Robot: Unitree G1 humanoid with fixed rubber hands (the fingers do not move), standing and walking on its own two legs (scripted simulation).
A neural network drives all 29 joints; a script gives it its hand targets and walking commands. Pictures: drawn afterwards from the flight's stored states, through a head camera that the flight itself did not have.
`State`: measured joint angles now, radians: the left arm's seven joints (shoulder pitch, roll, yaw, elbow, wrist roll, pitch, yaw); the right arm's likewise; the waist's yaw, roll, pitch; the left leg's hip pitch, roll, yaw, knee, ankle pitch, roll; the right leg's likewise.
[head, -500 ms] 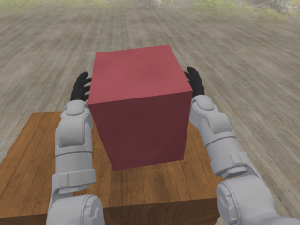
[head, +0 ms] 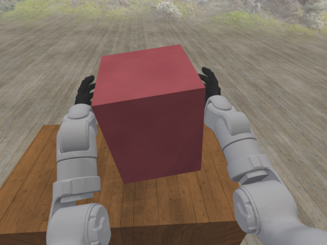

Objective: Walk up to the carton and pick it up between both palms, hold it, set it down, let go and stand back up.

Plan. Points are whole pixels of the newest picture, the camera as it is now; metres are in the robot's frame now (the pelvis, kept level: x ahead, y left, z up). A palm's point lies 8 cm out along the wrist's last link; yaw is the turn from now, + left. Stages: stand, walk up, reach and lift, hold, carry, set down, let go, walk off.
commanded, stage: hold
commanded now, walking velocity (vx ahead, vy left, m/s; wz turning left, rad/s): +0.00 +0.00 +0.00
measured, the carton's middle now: (152, 114) +0.39 -0.01 +0.20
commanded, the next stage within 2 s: none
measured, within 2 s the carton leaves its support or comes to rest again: neither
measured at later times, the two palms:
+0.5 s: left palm (83, 103) +0.37 +0.14 +0.25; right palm (211, 93) +0.38 -0.15 +0.26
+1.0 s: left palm (84, 104) +0.37 +0.14 +0.25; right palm (212, 96) +0.37 -0.15 +0.26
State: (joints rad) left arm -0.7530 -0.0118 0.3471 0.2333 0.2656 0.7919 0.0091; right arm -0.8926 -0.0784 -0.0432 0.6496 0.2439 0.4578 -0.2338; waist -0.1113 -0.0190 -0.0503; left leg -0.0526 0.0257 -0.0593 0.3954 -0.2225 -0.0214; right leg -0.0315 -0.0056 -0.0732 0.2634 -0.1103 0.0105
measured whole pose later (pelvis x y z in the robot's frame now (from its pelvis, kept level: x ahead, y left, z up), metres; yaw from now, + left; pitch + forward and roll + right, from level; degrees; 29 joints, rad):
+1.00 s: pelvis +0.01 +0.00 +0.00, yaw -1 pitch -7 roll -1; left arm -0.79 -0.02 0.39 0.22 0.29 0.87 -0.02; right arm -0.92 -0.10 -0.01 0.63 0.29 0.56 -0.27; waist -0.10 0.00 -0.06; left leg -0.03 0.03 -0.04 0.39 -0.23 -0.02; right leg -0.03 -0.01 -0.06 0.28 -0.13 0.01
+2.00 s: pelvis +0.01 +0.00 +0.00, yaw -1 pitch -7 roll -2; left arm -0.77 -0.02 0.38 0.21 0.29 0.85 -0.02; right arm -0.93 -0.12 0.02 0.62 0.31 0.56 -0.28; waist -0.10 0.01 -0.07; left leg -0.03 0.04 -0.04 0.39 -0.24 -0.02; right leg -0.02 0.00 -0.05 0.27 -0.13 0.01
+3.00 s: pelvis +0.01 -0.01 +0.00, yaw +0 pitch -8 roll -1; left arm -0.78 -0.02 0.41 0.24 0.30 0.85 -0.05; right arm -0.91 -0.09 0.01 0.62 0.29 0.58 -0.30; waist -0.09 0.01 -0.06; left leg 0.00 0.03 -0.05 0.37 -0.23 -0.02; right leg 0.00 0.00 -0.06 0.27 -0.13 0.01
